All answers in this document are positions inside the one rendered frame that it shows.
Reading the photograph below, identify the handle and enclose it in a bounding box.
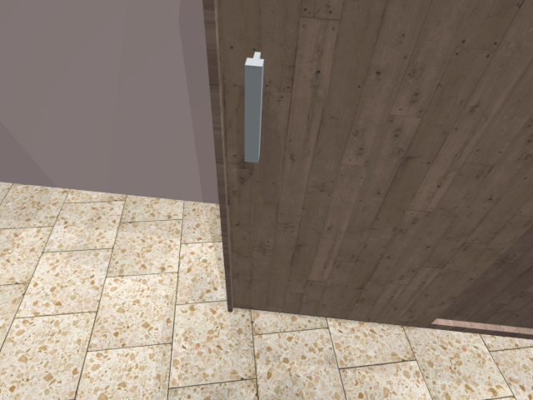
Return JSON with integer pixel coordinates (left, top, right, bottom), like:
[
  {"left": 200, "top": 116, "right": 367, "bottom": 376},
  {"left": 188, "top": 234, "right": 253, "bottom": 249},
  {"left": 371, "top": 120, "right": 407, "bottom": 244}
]
[{"left": 245, "top": 52, "right": 264, "bottom": 163}]

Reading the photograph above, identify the wardrobe door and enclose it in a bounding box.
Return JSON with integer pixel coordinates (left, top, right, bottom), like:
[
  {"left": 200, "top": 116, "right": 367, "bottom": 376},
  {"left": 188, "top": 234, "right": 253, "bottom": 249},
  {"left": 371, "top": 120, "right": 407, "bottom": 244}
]
[
  {"left": 438, "top": 226, "right": 533, "bottom": 328},
  {"left": 217, "top": 0, "right": 533, "bottom": 328}
]

